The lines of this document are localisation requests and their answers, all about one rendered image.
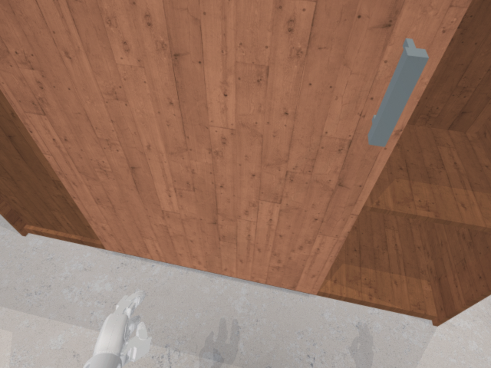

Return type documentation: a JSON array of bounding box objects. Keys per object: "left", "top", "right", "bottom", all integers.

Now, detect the wardrobe door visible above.
[
  {"left": 0, "top": 90, "right": 100, "bottom": 240},
  {"left": 0, "top": 0, "right": 472, "bottom": 295}
]

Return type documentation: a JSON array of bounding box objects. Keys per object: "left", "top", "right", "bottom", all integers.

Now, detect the handle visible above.
[{"left": 368, "top": 38, "right": 429, "bottom": 147}]

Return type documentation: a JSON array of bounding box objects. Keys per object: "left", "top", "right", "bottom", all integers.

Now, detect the left robot hand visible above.
[{"left": 93, "top": 290, "right": 152, "bottom": 367}]

